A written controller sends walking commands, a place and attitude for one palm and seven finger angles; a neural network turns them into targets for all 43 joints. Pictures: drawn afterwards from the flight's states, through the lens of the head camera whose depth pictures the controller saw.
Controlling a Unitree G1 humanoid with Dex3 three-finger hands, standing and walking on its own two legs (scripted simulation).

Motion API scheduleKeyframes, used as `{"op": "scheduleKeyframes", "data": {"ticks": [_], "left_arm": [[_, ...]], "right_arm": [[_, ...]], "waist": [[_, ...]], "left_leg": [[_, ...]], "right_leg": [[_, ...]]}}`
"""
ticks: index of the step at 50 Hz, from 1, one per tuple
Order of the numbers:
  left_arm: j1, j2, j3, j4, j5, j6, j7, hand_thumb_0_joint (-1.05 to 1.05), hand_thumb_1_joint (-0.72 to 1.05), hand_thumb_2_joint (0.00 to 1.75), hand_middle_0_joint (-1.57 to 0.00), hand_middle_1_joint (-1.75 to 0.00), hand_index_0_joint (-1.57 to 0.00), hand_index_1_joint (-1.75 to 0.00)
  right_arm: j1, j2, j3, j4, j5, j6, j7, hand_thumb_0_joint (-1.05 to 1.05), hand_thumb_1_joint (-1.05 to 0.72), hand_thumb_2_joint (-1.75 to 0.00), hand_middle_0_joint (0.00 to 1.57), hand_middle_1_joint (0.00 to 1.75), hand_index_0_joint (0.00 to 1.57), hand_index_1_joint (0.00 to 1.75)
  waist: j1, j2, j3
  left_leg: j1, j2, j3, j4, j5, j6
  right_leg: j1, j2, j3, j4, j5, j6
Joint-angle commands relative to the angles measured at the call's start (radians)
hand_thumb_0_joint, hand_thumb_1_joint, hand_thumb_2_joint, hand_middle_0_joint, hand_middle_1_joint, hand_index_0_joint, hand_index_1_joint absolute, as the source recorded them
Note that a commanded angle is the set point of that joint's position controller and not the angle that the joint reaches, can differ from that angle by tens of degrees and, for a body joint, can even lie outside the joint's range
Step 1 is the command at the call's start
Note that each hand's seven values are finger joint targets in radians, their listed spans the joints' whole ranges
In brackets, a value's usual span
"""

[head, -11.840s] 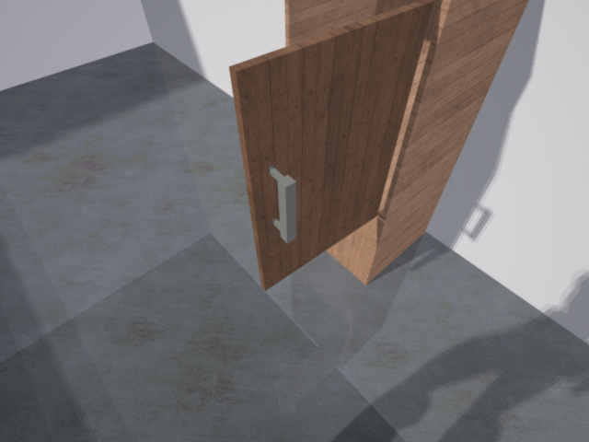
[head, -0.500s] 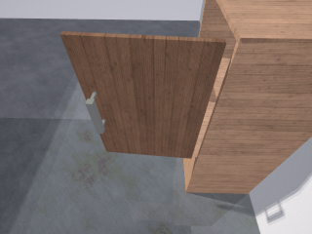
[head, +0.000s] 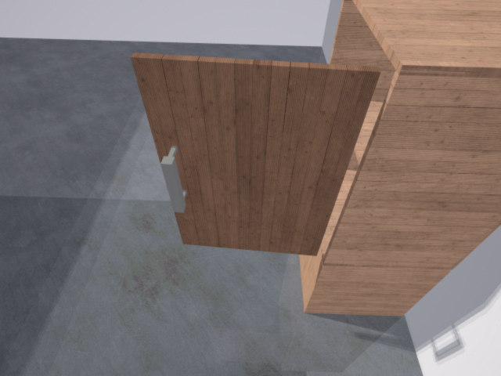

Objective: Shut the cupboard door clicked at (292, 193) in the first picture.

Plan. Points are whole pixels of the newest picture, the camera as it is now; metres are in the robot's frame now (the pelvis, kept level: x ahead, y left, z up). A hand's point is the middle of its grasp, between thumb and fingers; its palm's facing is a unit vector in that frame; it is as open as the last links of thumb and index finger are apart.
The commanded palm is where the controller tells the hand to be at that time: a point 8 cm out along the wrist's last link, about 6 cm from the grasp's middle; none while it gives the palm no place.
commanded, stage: come to a stop and stand still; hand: left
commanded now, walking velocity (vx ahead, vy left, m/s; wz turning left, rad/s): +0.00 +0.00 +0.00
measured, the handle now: (176, 180) +0.52 +0.20 -0.03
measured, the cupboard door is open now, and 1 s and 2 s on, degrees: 86 86 86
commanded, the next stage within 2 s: look again from close up in 0.26 s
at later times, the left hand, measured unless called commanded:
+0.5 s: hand out of the picture +0.04 +0.24 -0.17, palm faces -0.05 -0.96 -0.28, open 7.4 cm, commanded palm none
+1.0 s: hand out of the picture +0.05 +0.23 -0.16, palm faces -0.04 -0.96 -0.29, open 7.4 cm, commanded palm none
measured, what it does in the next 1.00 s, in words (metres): stands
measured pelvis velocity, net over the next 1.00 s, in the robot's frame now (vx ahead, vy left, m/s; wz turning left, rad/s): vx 0.00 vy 0.01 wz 0.00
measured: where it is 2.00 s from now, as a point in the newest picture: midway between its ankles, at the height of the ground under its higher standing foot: outside the picture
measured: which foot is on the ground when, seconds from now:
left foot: down 0.00-1.00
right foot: down 0.00-1.00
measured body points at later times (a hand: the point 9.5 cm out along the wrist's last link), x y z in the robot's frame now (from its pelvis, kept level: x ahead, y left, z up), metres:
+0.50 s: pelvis -0.01 +0.02 +0.00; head +0.01 +0.02 +0.45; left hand +0.04 +0.28 -0.14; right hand +0.05 -0.26 -0.14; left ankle -0.01 +0.10 -0.74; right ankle +0.00 -0.13 -0.74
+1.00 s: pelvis +0.00 +0.01 +0.01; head +0.01 +0.01 +0.46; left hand +0.05 +0.28 -0.14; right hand +0.06 -0.26 -0.14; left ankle -0.01 +0.10 -0.74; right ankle +0.00 -0.13 -0.74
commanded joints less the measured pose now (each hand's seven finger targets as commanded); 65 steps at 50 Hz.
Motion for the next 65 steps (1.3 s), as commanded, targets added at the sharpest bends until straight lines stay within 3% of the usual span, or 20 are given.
{"op": "scheduleKeyframes", "data": {"ticks": [1, 9, 28, 44, 50, 53, 56, 58, 61, 63, 65], "left_arm": [[-0.018, 0.169, 0.035, -0.049, -0.003, -0.020, 0.003, 0.00, 0.90, 0.90, -0.20, -0.30, -0.20, -0.30], [-0.011, 0.168, 0.028, -0.022, -0.002, -0.014, 0.003, 0.00, 0.90, 0.90, -0.20, -0.30, -0.20, -0.30], [0.003, 0.153, 0.028, 0.031, -0.002, -0.018, 0.008, 0.00, 0.90, 0.90, -0.20, -0.30, -0.20, -0.30], [-0.009, 0.150, 0.030, 0.040, -0.001, -0.019, 0.006, 0.00, 0.90, 0.90, -0.20, -0.30, -0.20, -0.30], [-0.008, 0.155, 0.032, 0.040, -0.003, -0.024, 0.005, 0.00, 0.90, 0.90, -0.20, -0.30, -0.20, -0.30], [0.038, 0.081, 0.017, 0.065, -0.003, -0.014, 0.007, 0.00, 0.90, 0.90, -0.20, -0.30, -0.20, -0.30], [0.069, 0.076, 0.023, 0.067, 0.001, -0.003, 0.005, 0.00, 0.90, 0.90, -0.20, -0.30, -0.20, -0.30], [0.098, 0.086, 0.031, 0.062, 0.003, -0.001, 0.002, 0.00, 0.90, 0.90, -0.20, -0.30, -0.20, -0.30], [0.145, 0.084, 0.046, 0.061, -0.001, -0.006, 0.004, 0.00, 0.90, 0.90, -0.20, -0.30, -0.20, -0.30], [0.179, 0.085, 0.056, 0.061, -0.003, -0.010, 0.006, 0.00, 0.90, 0.90, -0.20, -0.30, -0.20, -0.30], [0.189, 0.072, 0.064, 0.057, -0.003, -0.011, 0.009, 0.00, 0.90, 0.90, -0.20, -0.30, -0.20, -0.30]], "right_arm": [[-0.038, -0.182, -0.039, -0.050, 0.005, -0.020, -0.007, 0.00, -0.90, -0.90, 0.20, 0.30, 0.20, 0.30], [-0.037, -0.184, -0.035, -0.018, 0.010, -0.020, -0.005, 0.00, -0.90, -0.90, 0.20, 0.30, 0.20, 0.30], [-0.023, -0.164, -0.036, 0.042, 0.016, -0.022, -0.010, 0.00, -0.90, -0.90, 0.20, 0.30, 0.20, 0.30], [-0.022, -0.160, -0.033, 0.053, 0.016, -0.019, -0.009, 0.00, -0.90, -0.90, 0.20, 0.30, 0.20, 0.30], [-0.020, -0.164, -0.033, 0.056, 0.016, -0.020, -0.009, 0.00, -0.90, -0.90, 0.20, 0.30, 0.20, 0.30], [0.032, -0.085, -0.012, 0.082, 0.011, -0.004, -0.006, 0.00, -0.90, -0.90, 0.20, 0.30, 0.20, 0.30], [0.074, -0.070, -0.010, 0.086, 0.005, 0.009, -0.005, 0.00, -0.90, -0.90, 0.20, 0.30, 0.20, 0.30], [0.092, -0.061, -0.010, 0.080, 0.005, 0.012, -0.004, 0.00, -0.90, -0.90, 0.20, 0.30, 0.20, 0.30], [0.116, -0.036, -0.009, 0.067, 0.004, 0.007, -0.006, 0.00, -0.90, -0.90, 0.20, 0.30, 0.20, 0.30], [0.134, -0.025, -0.011, 0.060, 0.006, 0.002, -0.009, 0.00, -0.90, -0.90, 0.20, 0.30, 0.20, 0.30], [0.171, -0.014, -0.013, 0.057, 0.007, -0.004, -0.013, 0.00, -0.90, -0.90, 0.20, 0.30, 0.20, 0.30]], "waist": [[0.001, 0.004, -0.028], [0.002, 0.006, -0.026], [0.000, 0.000, -0.037], [-0.001, -0.008, -0.009], [-0.003, -0.006, -0.033], [-0.003, -0.013, -0.023], [-0.001, -0.015, 0.036], [0.010, -0.058, 0.079], [0.015, -0.099, 0.086], [0.021, -0.116, 0.078], [0.008, -0.088, 0.062]], "left_leg": [[-0.005, 0.120, -0.124, -0.107, 0.122, 0.017], [-0.002, 0.126, -0.127, -0.138, 0.099, 0.015], [0.048, 0.129, -0.120, -0.144, 0.199, 0.008], [0.038, 0.127, -0.125, -0.173, 0.144, -0.001], [0.055, 0.126, -0.124, -0.166, 0.170, -0.002], [0.048, 0.111, -0.103, -0.159, 0.045, -0.012], [-0.002, 0.090, -0.088, -0.142, -0.105, -0.013], [-0.050, 0.073, -0.070, -0.108, -0.149, -0.008], [-0.104, 0.043, -0.033, -0.026, -0.101, -0.015], [-0.130, 0.036, -0.017, 0.029, -0.083, -0.014], [-0.104, 0.041, -0.013, 0.039, -0.057, -0.013]], "right_leg": [[-0.005, -0.088, 0.092, -0.080, 0.094, -0.036], [0.002, -0.090, 0.086, -0.088, 0.084, -0.028], [0.023, -0.101, 0.083, -0.104, 0.158, -0.024], [0.017, -0.103, 0.092, -0.136, 0.126, -0.023], [0.026, -0.107, 0.098, -0.141, 0.151, -0.028], [0.017, -0.104, 0.092, -0.157, 0.031, -0.021], [-0.030, -0.106, 0.121, -0.161, -0.139, -0.036], [-0.043, -0.118, 0.151, -0.181, -0.216, -0.051], [-0.004, -0.161, 0.212, -0.192, -0.213, -0.090], [0.034, -0.182, 0.224, -0.177, -0.151, -0.113], [0.028, -0.191, 0.209, -0.122, -0.065, -0.125]]}}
